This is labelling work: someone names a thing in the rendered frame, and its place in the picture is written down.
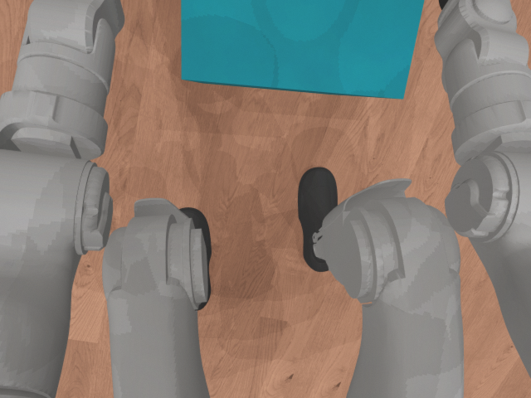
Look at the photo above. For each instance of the carton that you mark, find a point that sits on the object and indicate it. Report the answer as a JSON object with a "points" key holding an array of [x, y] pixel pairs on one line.
{"points": [[333, 47]]}

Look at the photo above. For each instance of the right robot upper arm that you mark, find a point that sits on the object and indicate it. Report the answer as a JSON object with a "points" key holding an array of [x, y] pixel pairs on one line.
{"points": [[490, 203]]}

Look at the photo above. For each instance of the robot left shin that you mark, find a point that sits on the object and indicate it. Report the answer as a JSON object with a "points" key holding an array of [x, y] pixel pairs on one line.
{"points": [[112, 258]]}

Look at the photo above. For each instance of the right robot forearm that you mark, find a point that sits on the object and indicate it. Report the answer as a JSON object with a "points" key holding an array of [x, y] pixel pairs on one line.
{"points": [[486, 76]]}

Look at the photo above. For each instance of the robot right thigh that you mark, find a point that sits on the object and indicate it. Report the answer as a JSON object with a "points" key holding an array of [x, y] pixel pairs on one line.
{"points": [[391, 253]]}

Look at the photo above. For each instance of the left robot forearm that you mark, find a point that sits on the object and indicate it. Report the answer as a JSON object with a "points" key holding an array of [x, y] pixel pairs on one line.
{"points": [[64, 69]]}

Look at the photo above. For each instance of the left robot upper arm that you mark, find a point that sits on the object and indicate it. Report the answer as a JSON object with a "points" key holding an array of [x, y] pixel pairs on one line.
{"points": [[52, 211]]}

